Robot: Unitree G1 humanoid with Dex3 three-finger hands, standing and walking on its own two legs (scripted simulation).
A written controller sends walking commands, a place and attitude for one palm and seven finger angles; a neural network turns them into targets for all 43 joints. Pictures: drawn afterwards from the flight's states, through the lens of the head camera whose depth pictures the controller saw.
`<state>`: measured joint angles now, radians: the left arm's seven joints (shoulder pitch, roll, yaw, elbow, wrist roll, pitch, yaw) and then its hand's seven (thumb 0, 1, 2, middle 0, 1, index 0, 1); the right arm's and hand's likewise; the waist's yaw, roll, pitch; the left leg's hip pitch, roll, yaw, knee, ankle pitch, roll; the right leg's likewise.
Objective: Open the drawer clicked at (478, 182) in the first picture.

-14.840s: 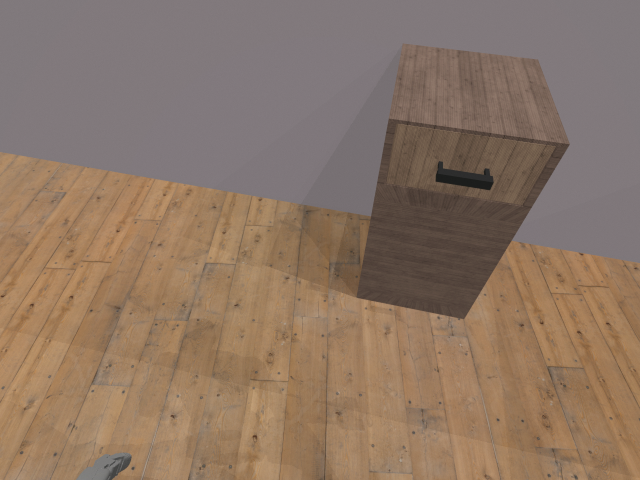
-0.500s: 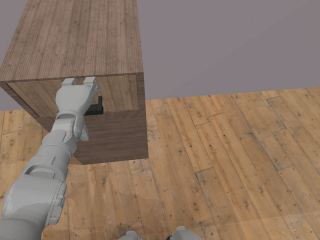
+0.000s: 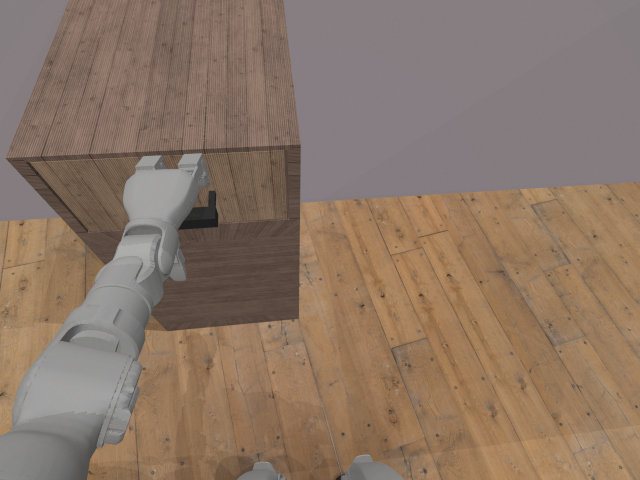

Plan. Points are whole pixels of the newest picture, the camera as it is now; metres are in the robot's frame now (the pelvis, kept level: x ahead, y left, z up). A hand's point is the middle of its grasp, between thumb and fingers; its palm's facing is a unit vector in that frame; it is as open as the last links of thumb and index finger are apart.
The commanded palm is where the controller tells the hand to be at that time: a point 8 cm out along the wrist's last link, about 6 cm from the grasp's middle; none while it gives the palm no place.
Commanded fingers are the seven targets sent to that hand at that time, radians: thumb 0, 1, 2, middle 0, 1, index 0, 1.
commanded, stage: move the hooked fingers above the handle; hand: left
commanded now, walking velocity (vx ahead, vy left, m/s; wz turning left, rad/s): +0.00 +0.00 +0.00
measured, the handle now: (176, 208) +0.53 +0.20 -0.06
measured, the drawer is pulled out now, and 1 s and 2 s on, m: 0.00 0.00 0.00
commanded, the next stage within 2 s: lower the fingers behind the handle in 0.84 s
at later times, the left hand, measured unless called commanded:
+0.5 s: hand (174, 218) +0.47 +0.19 -0.01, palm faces -0.11 -0.07 -0.99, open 13.8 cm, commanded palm +0.46 +0.19 +0.05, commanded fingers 0.00 -0.50 0.30 -0.30 -1.20 -0.30 -1.20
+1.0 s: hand (169, 216) +0.47 +0.19 -0.01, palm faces -0.10 -0.06 -0.99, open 13.8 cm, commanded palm +0.45 +0.20 +0.05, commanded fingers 0.00 -0.50 0.30 -0.30 -1.20 -0.30 -1.20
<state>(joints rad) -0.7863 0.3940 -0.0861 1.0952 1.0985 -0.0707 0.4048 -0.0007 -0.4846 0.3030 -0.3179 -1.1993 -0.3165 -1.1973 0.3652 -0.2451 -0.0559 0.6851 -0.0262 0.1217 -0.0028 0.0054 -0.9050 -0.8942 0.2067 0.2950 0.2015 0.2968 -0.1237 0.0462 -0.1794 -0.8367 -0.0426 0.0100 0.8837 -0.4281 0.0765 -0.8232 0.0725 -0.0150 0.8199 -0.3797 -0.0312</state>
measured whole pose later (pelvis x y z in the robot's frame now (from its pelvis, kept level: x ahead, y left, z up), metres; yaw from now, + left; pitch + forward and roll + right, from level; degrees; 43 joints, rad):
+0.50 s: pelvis +0.01 +0.00 +0.01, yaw +0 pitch +21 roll -2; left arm -0.74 0.40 -0.09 1.06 1.08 -0.05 0.37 0.00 -0.48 0.30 -0.32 -1.20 -0.32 -1.20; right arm 0.37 -0.24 -0.05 0.67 -0.02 0.14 -0.01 0.01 -0.90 -0.89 0.21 0.29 0.20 0.30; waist -0.11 0.05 -0.17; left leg -0.78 -0.04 0.01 0.84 -0.43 0.07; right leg -0.78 0.08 -0.01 0.78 -0.38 -0.04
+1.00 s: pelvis +0.01 -0.01 +0.01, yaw -1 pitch +21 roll -2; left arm -0.73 0.43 -0.05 1.06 1.09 -0.06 0.37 0.00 -0.48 0.30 -0.32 -1.20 -0.32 -1.20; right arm 0.35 -0.24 -0.05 0.67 -0.02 0.15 -0.01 0.00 -0.91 -0.89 0.21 0.29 0.20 0.30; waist -0.11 0.04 -0.17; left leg -0.78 -0.03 0.02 0.83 -0.43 0.06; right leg -0.77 0.09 0.00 0.77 -0.37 -0.04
